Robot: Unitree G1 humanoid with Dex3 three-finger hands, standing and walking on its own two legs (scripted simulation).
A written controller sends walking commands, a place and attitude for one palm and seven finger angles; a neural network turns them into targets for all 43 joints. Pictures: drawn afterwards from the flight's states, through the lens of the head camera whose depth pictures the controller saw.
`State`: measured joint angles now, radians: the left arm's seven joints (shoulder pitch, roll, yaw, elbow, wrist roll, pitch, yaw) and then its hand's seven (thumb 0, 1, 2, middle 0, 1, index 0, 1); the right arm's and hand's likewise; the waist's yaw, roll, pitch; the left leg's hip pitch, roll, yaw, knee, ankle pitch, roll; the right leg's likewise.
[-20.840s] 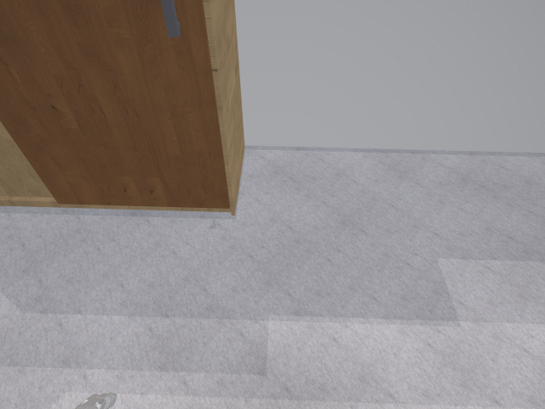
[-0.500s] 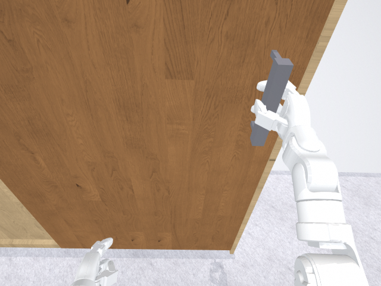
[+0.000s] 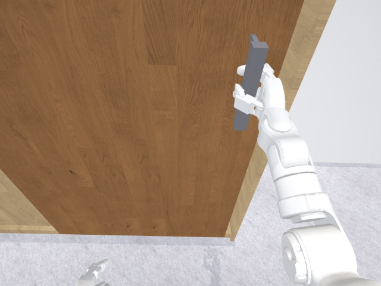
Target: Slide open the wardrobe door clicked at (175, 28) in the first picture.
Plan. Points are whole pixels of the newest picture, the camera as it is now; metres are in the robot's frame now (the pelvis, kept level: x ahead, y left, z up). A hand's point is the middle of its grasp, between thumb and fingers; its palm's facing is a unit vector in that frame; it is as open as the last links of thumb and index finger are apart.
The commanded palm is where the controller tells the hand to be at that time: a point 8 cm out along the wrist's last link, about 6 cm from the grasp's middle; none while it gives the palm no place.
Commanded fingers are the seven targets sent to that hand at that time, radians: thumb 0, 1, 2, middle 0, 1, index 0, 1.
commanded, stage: step sideways, sliding the door along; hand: right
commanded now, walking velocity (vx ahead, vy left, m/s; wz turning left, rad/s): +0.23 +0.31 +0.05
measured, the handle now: (246, 85) +0.49 -0.09 +0.21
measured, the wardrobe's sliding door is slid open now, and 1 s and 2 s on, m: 0.04 0.12 0.51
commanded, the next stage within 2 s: none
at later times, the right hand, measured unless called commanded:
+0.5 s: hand (221, 100) +0.43 -0.03 +0.20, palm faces +0.01 +1.00 -0.06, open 6.5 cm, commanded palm +0.41 -0.08 +0.21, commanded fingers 0.00 -0.90 -0.90 0.45 1.40 0.45 1.40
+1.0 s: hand (195, 98) +0.44 +0.02 +0.20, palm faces +0.24 +0.97 -0.08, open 6.5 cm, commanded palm +0.41 +0.04 +0.20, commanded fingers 0.00 -0.90 -0.90 0.45 1.40 0.45 1.40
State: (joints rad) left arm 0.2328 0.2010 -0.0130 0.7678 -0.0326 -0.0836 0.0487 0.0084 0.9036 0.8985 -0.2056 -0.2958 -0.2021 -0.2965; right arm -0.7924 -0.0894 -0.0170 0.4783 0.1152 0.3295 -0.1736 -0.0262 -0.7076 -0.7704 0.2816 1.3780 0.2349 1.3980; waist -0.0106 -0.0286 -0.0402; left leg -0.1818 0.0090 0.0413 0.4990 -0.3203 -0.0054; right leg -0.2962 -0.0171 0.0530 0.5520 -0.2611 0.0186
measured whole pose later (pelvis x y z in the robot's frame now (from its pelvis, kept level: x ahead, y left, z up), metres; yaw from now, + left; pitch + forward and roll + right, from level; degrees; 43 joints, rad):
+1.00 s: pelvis +0.05 +0.21 -0.01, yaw -5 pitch -4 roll +2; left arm 0.08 0.20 0.01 0.59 -0.05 0.02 -0.01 0.01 0.90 0.90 -0.20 -0.30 -0.20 -0.30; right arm -0.65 -0.22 0.01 0.09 0.10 0.05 -0.14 -0.10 -0.66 -0.82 0.45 1.40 0.25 1.28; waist -0.14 -0.05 0.24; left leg -0.45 0.03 0.02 0.96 -0.42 0.00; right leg -0.24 -0.20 0.01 0.65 -0.33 0.12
